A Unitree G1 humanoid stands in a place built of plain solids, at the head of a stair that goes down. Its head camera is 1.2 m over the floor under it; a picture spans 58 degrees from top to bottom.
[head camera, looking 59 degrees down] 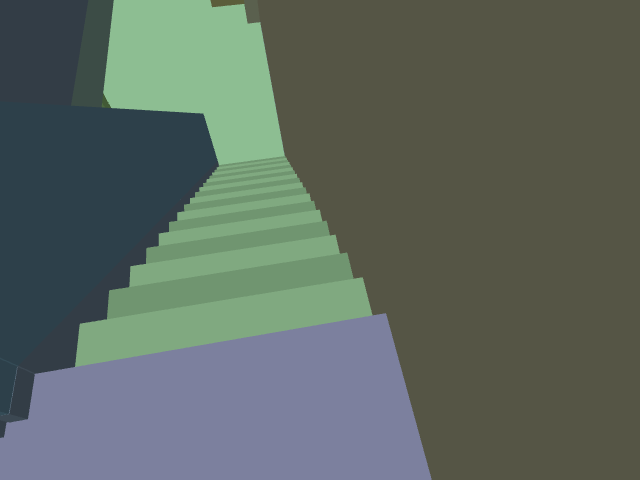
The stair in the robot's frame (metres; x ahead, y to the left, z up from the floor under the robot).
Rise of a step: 0.20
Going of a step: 0.22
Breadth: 0.99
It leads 10 degrees to the left of straight ahead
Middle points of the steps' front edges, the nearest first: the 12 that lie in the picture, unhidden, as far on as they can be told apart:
0.38 0.29 0.00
0.60 0.33 -0.20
0.82 0.37 -0.41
1.03 0.41 -0.61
1.25 0.45 -0.81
1.47 0.49 -1.01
1.68 0.53 -1.22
1.90 0.56 -1.42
2.12 0.60 -1.62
2.33 0.64 -1.83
2.55 0.68 -2.03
2.76 0.72 -2.23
